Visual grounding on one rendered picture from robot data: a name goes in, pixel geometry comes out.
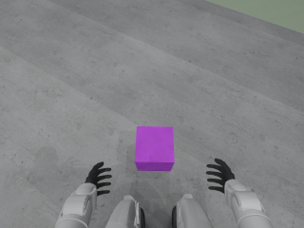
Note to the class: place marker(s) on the robot right forearm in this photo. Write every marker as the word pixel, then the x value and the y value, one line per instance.
pixel 248 209

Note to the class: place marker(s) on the robot right thigh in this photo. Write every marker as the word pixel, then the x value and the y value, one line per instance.
pixel 190 214

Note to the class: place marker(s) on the robot thigh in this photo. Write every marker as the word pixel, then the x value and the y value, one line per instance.
pixel 190 214
pixel 126 214

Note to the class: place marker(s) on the carton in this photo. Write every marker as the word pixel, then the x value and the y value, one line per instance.
pixel 154 150

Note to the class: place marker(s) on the robot left thigh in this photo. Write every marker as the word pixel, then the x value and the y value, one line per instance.
pixel 126 214

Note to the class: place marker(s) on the left robot hand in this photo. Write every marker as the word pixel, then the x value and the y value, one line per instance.
pixel 93 177

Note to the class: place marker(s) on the robot left forearm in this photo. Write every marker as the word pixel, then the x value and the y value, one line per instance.
pixel 77 210

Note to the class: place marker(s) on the right robot hand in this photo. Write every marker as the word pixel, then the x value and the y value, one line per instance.
pixel 225 175

